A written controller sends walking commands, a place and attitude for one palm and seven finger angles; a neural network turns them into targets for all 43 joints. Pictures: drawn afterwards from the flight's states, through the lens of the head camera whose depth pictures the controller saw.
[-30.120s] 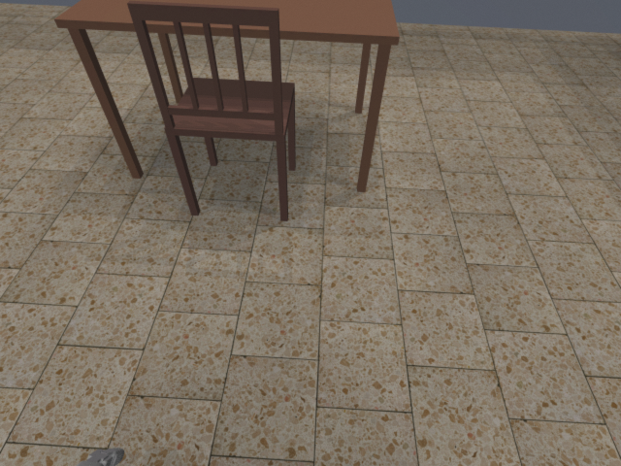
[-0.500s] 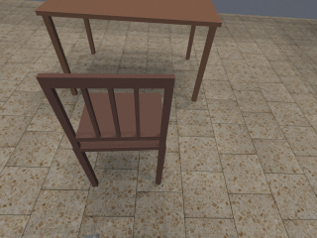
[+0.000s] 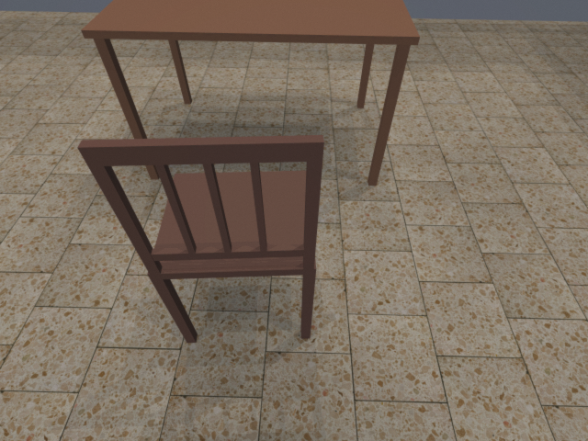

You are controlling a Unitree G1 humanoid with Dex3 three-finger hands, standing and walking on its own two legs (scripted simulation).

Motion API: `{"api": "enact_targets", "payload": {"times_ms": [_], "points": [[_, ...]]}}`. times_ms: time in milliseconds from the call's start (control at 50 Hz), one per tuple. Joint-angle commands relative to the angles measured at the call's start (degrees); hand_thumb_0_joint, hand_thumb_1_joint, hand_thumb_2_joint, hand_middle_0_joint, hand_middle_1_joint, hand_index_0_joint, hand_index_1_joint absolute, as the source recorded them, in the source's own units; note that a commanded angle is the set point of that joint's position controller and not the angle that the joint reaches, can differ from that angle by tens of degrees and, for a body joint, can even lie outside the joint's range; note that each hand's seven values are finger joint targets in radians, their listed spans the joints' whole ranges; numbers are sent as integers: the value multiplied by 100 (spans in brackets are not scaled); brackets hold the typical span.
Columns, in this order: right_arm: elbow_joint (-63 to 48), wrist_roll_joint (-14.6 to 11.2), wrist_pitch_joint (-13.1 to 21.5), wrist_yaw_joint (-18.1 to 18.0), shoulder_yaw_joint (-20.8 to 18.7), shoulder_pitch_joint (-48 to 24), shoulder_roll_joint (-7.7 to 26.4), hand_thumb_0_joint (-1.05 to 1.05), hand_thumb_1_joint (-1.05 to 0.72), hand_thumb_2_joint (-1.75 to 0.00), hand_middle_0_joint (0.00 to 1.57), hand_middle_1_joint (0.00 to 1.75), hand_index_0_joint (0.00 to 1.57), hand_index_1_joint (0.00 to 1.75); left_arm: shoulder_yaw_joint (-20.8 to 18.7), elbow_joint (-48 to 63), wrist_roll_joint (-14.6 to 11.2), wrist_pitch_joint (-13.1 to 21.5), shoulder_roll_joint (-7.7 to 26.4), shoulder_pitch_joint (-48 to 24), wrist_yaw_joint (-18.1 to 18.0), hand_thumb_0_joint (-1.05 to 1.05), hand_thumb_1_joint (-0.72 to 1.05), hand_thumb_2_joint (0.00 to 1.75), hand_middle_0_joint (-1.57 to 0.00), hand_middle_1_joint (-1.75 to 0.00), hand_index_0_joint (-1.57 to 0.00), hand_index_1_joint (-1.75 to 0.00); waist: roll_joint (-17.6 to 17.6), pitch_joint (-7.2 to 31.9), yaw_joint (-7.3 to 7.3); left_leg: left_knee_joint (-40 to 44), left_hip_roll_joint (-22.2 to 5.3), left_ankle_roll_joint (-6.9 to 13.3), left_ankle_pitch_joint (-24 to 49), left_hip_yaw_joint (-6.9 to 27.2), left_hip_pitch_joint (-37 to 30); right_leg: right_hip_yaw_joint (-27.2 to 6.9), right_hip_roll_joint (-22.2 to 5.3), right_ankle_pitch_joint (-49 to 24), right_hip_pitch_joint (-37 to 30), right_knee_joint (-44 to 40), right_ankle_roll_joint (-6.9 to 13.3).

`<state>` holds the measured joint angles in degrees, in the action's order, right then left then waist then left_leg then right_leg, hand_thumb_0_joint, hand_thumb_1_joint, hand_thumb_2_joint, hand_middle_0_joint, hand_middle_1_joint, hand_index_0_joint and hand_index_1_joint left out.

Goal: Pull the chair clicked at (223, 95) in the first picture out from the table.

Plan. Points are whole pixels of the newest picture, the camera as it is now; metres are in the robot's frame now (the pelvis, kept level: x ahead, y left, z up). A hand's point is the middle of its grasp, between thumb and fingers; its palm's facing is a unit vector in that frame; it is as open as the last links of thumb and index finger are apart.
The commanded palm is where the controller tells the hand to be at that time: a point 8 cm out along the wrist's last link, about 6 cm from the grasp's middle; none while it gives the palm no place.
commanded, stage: let the arm hang, fingers relaxed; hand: left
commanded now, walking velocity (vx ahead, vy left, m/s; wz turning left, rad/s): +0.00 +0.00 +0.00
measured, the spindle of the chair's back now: (219, 210) +0.57 +0.20 -0.09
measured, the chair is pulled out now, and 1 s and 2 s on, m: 0.60 0.60 0.60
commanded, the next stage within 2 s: look to check the result in 0.34 s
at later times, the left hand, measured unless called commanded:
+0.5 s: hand out of the picture -0.01 +0.15 -0.18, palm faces +0.03 -0.99 -0.17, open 7.3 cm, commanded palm none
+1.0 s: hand out of the picture +0.00 +0.15 -0.17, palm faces +0.02 -0.98 -0.17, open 7.3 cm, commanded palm none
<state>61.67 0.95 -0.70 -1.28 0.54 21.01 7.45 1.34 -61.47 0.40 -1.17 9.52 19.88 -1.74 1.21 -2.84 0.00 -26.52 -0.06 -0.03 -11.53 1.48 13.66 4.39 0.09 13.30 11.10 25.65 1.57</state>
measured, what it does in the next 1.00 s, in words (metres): stands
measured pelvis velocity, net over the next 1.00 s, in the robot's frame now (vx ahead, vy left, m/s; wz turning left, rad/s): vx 0.01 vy -0.02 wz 0.00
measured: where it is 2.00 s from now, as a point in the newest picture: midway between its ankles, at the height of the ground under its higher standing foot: outside the picture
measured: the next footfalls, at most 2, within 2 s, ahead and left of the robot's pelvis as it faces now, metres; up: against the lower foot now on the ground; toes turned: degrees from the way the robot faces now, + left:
none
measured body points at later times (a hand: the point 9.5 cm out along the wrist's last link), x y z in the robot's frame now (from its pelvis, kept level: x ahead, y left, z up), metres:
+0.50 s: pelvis +0.00 -0.01 +0.00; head +0.02 -0.01 +0.45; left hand -0.01 +0.20 -0.16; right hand -0.03 -0.21 -0.16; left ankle +0.03 +0.12 -0.74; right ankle +0.01 -0.10 -0.74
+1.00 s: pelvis +0.01 -0.02 +0.00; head +0.03 -0.02 +0.45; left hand +0.00 +0.20 -0.16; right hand -0.02 -0.22 -0.16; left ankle +0.03 +0.12 -0.74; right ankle +0.01 -0.10 -0.74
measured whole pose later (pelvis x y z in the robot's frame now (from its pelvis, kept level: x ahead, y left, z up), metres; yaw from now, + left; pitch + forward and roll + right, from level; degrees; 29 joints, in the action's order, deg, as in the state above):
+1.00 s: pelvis +0.01 -0.02 +0.00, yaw +0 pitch -1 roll +0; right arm 62.0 0.9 -0.1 -2.2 0.2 19.0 6.0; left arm 0.8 -60.9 0.3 -0.4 7.3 17.6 -2.0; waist 0.7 -3.5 -0.2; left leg -26.3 -1.2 -1.3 -11.9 1.9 13.1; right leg 4.7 1.3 13.8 10.7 25.6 2.8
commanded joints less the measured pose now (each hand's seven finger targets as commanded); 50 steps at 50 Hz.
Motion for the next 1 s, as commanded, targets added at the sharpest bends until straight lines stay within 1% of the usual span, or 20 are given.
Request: {"api": "enact_targets", "payload": {"times_ms": [0, 40, 60, 100, 140, 180, 240, 260, 320, 440, 480, 540, 560, 580, 620, 680, 760, 840, 880, 980], "points": [[-73, -21, 102, -45, -89, 502, 450, 0, -90, -90, 20, 30, 20, 30, -106, 169, -15, 118, 489, 343, -48, 0, 90, 90, -20, -30, -20, -30, -67, -305, -14, 500, -397, 305, -311, 475, 231, -691, -611, 469, 335, -707, 265], [-59, -29, 112, -54, -88, 463, 405, 0, -90, -90, 20, 30, 20, 30, -107, 145, -16, 128, 432, 381, -56, 0, 90, 90, -20, -30, -20, -30, -104, -272, 3, 456, -395, 302, -210, 459, 193, -696, -615, 355, 331, -687, 260], [-55, -32, 100, -62, -87, 480, 377, 0, -90, -90, 20, 30, 20, 30, -108, 148, -15, 125, 426, 357, -56, 0, 90, 90, -20, -30, -20, -30, -89, -393, -5, 485, -407, 304, -252, 432, 250, -661, -593, 377, 358, -718, 273], [-41, -25, 114, -62, -90, 460, 333, 0, -90, -90, 20, 30, 20, 30, -119, 155, -8, 127, 382, 379, -66, 0, 90, 90, -20, -30, -20, -30, 33, -348, 2, 486, -408, 297, -207, 460, 247, -673, -607, 308, 342, -665, 270], [-47, -26, 127, -73, -89, 465, 330, 0, -90, -90, 20, 30, 20, 30, -124, 166, -16, 136, 344, 377, -66, 0, 90, 90, -20, -30, -20, -30, -18, -276, 3, 456, -414, 287, -102, 447, 198, -667, -600, 195, 308, -629, 265], [-49, -25, 109, -79, -96, 432, 286, 0, -90, -90, 20, 30, 20, 30, -120, 140, -8, 127, 315, 364, -69, 0, 90, 90, -20, -30, -20, -30, 17, -458, -1, 485, -420, 297, -205, 457, 268, -678, -580, 269, 411, -676, 267], [-50, -18, 113, -83, -99, 456, 275, 0, -90, -90, 20, 30, 20, 30, -141, 159, -9, 128, 297, 343, -63, 0, 90, 90, -20, -30, -20, -30, 55, -349, -8, 483, -406, 285, -303, 460, 257, -691, -574, 319, 359, -662, 269], [-53, -26, 106, -91, -110, 441, 243, 0, -90, -90, 20, 30, 20, 30, -140, 155, -4, 128, 280, 357, -64, 0, 90, 90, -20, -30, -20, -30, 14, -435, 5, 494, -416, 308, -284, 458, 272, -670, -559, 290, 381, -709, 279], [-73, -22, 122, -87, -109, 456, 264, 0, -90, -90, 20, 30, 20, 30, -146, 186, -6, 138, 278, 357, -61, 0, 90, 90, -20, -30, -20, -30, -30, -185, -8, 436, -411, 289, -161, 453, 176, -684, -589, 182, 268, -659, 265], [-54, -28, 130, -101, -101, 443, 261, 0, -90, -90, 20, 30, 20, 30, -142, 191, -19, 150, 264, 313, -60, 0, 90, 90, -20, -30, -20, -30, -91, -176, -13, 389, -430, 275, 144, 438, 80, -665, -603, -32, 232, -638, 272], [-51, -22, 118, -103, -100, 429, 270, 0, -90, -90, 20, 30, 20, 30, -139, 196, -16, 130, 273, 310, -63, 0, 90, 90, -20, -30, -20, -30, 70, -330, -4, 468, -446, 292, -12, 472, 183, -654, -577, 96, 294, -650, 272], [-57, -24, 133, -103, -98, 448, 277, 0, -90, -90, 20, 30, 20, 30, -153, 191, -20, 144, 278, 316, -60, 0, 90, 90, -20, -30, -20, -30, 19, -143, -7, 447, -443, 288, 92, 471, 113, -662, -583, -33, 168, -611, 274], [-56, -32, 123, -109, -100, 437, 266, 0, -90, -90, 20, 30, 20, 30, -142, 189, -17, 139, 281, 286, -59, 0, 90, 90, -20, -30, -20, -30, -109, -246, -6, 470, -455, 297, 57, 481, 146, -637, -556, -9, 198, -645, 282], [-59, -31, 137, -108, -102, 420, 300, 0, -90, -90, 20, 30, 20, 30, -144, 195, -15, 140, 272, 306, -59, 0, 90, 90, -20, -30, -20, -30, -5, -187, -2, 453, -457, 297, 183, 473, 103, -639, -586, -116, 170, -612, 267], [-49, -37, 142, -110, -94, 400, 292, 0, -90, -90, 20, 30, 20, 30, -141, 190, -24, 156, 276, 314, -61, 0, 90, 90, -20, -30, -20, -30, -70, -56, -4, 384, -449, 289, 322, 444, -11, -657, -615, -251, 114, -614, 268], [-23, -35, 126, -118, -94, 394, 293, 0, -90, -90, 20, 30, 20, 30, -139, 190, -24, 144, 270, 270, -66, 0, 90, 90, -20, -30, -20, -30, 28, -259, -9, 431, -469, 281, 263, 443, 63, -659, -587, -186, 192, -638, 269], [-27, -38, 118, -117, -95, 374, 282, 0, -90, -90, 20, 30, 20, 30, -138, 174, -22, 147, 275, 270, -64, 0, 90, 90, -20, -30, -20, -30, -54, -281, -13, 441, -464, 278, 221, 427, 25, -654, -588, -147, 221, -668, 273], [-21, -35, 130, -116, -90, 414, 303, 0, -90, -90, 20, 30, 20, 30, -153, 185, -27, 161, 287, 267, -60, 0, 90, 90, -20, -30, -20, -30, -65, -100, -21, 406, -457, 265, 290, 411, -23, -679, -604, -230, 83, -653, 264], [-22, -36, 113, -114, -96, 398, 283, 0, -90, -90, 20, 30, 20, 30, -149, 190, -21, 147, 287, 251, -64, 0, 90, 90, -20, -30, -20, -30, 23, -345, -18, 456, -454, 274, 154, 433, 98, -671, -591, -78, 198, -692, 266], [-24, -33, 115, -113, -93, 421, 291, 0, -90, -90, 20, 30, 20, 30, -153, 195, -21, 154, 300, 259, -59, 0, 90, 90, -20, -30, -20, -30, 23, -257, -25, 442, -460, 272, 208, 423, 41, -669, -591, -133, 163, -675, 270]]}}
